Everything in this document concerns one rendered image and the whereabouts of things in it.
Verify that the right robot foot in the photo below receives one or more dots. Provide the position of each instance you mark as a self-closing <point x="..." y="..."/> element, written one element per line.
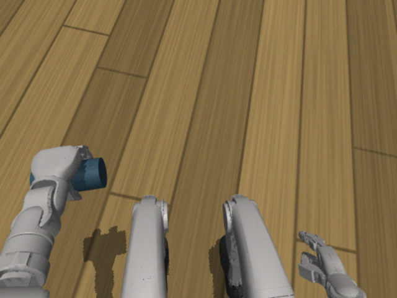
<point x="231" y="290"/>

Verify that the right robot hand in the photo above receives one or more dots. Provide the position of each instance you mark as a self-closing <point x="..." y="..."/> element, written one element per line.
<point x="327" y="262"/>

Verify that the left robot hand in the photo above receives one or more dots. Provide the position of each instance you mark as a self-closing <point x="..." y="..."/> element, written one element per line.
<point x="62" y="162"/>

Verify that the left robot arm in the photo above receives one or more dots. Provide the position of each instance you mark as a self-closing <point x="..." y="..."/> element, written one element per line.
<point x="24" y="260"/>

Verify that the right robot arm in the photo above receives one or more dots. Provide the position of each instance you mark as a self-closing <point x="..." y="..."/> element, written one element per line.
<point x="340" y="285"/>

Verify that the can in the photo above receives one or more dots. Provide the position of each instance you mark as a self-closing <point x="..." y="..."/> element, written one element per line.
<point x="91" y="175"/>

